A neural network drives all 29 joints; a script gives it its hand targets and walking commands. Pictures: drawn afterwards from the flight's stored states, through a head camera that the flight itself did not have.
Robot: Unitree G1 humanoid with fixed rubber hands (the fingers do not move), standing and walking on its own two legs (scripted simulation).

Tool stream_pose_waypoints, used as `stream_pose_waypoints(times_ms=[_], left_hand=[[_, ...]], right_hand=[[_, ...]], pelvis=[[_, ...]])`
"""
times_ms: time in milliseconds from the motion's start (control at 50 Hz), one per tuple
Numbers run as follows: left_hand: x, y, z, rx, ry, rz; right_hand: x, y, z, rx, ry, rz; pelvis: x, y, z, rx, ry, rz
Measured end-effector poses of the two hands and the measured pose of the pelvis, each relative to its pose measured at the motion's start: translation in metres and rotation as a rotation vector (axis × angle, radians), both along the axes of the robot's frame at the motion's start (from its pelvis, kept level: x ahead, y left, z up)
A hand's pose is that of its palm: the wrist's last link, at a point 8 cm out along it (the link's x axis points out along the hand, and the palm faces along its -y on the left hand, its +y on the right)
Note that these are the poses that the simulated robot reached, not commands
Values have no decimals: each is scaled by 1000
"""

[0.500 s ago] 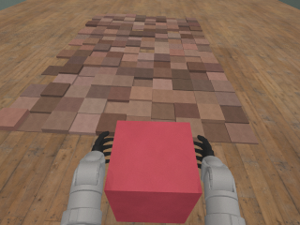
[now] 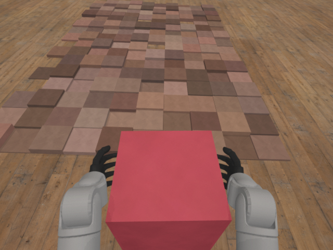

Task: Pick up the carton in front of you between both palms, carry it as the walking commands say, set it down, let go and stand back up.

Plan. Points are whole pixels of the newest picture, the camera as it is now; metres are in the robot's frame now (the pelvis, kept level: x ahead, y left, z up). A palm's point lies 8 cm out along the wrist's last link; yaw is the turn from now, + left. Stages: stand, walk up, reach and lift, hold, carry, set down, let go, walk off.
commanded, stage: carry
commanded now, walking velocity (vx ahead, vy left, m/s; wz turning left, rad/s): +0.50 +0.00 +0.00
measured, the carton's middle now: (166, 195) +0.26 +0.00 +0.01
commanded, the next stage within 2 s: none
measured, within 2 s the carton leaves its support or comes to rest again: neither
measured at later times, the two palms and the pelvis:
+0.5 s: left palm (118, 81) +0.55 +0.16 +0.13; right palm (217, 84) +0.57 -0.14 +0.13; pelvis +0.28 -0.01 +0.02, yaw +3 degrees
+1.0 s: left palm (129, 17) +0.98 +0.18 +0.17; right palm (199, 19) +0.98 -0.12 +0.18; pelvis +0.60 +0.03 +0.02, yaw +2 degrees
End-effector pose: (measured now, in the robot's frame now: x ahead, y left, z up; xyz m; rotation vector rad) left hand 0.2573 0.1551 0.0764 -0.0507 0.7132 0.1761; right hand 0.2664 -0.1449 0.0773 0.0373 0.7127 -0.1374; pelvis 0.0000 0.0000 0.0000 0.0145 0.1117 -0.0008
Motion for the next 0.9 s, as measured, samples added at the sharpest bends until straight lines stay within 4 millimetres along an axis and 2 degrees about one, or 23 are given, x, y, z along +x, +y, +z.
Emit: stream_pose_waypoints(times_ms=[80, 180, 300, 400, 520, 640, 760, 900], left_hand=[[43, -8, 10, -2, 13, -20], [103, -22, 15, -5, -49, -8], [153, -13, 24, -2, 14, 69], [212, -5, 43, 4, -20, 97], [306, 3, 59, -5, -118, 63], [421, 17, 56, -33, -194, 0], [523, 20, 63, -27, -94, -63], [634, 25, 88, -10, -98, -63]], right_hand=[[32, -8, 5, 4, 14, -25], [96, -22, 11, 15, -48, -23], [173, -12, 23, 16, 15, 55], [237, -4, 37, 25, -19, 81], [317, 3, 51, 33, -116, 32], [414, 17, 58, 15, -193, -34], [499, 20, 64, -20, -92, -70], [616, 25, 92, -39, -94, -42]], pelvis=[[37, -3, 8, -34, 6, 4], [92, -20, -3, -40, -35, 61], [159, -30, 17, -6, -29, 80], [217, -26, 26, 25, -24, 62], [297, -8, 15, 17, -33, 47], [387, 18, -12, 15, -63, 10], [447, 36, 7, -12, -44, -3], [529, 39, 20, -32, -24, 16]])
